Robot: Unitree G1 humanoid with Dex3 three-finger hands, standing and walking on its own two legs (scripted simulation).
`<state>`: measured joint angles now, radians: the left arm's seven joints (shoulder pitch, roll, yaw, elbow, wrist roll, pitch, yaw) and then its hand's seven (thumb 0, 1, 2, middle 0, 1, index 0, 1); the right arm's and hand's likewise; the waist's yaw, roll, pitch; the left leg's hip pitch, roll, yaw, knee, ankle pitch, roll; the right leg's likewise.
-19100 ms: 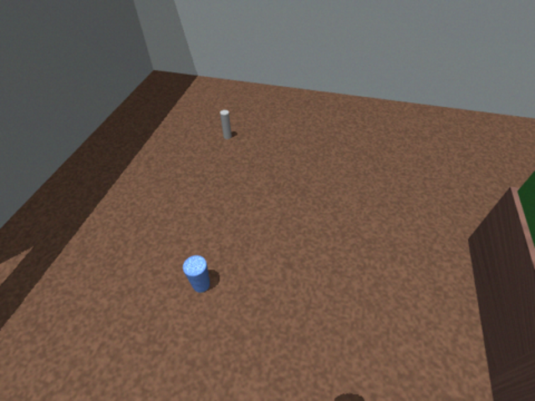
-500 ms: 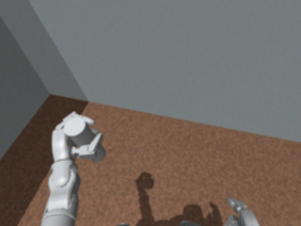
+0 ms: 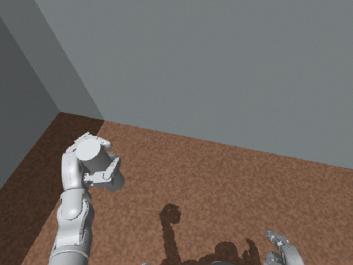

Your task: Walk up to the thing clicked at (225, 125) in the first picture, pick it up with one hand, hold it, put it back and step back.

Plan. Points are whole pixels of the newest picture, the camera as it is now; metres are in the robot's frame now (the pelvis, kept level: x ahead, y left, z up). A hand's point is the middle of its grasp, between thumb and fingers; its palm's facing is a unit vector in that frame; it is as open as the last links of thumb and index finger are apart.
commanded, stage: hold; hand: left
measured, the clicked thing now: (103, 168) +0.33 +0.18 +0.03
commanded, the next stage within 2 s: crouch in 1.46 s
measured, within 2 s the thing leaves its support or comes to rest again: neither
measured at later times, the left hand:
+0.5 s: hand (102, 163) +0.33 +0.17 +0.05, palm faces +0.19 -0.98 -0.01, open 7.0 cm
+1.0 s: hand (103, 164) +0.33 +0.17 +0.05, palm faces +0.19 -0.98 -0.01, open 7.0 cm
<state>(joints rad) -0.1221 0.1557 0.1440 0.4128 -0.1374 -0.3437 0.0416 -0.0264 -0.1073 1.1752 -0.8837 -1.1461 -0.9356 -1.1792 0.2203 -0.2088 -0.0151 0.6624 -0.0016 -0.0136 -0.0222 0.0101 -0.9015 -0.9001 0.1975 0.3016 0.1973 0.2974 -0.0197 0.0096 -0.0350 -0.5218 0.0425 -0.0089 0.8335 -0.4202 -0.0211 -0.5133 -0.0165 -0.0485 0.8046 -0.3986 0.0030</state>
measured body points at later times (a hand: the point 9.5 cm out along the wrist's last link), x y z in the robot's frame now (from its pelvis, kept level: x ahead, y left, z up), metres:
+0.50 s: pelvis +0.00 +0.00 +0.00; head +0.04 +0.01 +0.45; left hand +0.31 +0.23 +0.05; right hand +0.13 -0.24 -0.11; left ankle +0.00 +0.13 -0.70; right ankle +0.01 -0.12 -0.70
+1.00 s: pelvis +0.00 +0.00 +0.00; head +0.04 +0.00 +0.45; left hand +0.31 +0.22 +0.05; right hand +0.14 -0.25 -0.11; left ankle +0.00 +0.13 -0.70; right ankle +0.01 -0.12 -0.70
